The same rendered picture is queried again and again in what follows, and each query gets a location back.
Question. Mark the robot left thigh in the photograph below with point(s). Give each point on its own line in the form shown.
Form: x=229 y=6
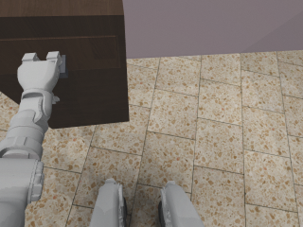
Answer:
x=106 y=211

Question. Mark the handle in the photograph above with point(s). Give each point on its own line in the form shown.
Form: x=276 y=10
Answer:
x=63 y=69

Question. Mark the robot left hand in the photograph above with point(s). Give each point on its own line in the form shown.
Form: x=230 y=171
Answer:
x=36 y=74

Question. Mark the robot left forearm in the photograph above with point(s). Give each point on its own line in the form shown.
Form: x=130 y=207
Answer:
x=27 y=129

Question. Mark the robot left upper arm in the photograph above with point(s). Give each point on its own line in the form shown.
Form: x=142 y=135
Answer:
x=21 y=182

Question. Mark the cabinet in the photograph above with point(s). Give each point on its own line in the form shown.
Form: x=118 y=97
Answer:
x=88 y=97

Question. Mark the robot right shin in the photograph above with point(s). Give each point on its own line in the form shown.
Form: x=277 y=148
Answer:
x=167 y=217

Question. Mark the drawer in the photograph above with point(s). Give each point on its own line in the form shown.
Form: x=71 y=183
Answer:
x=82 y=52

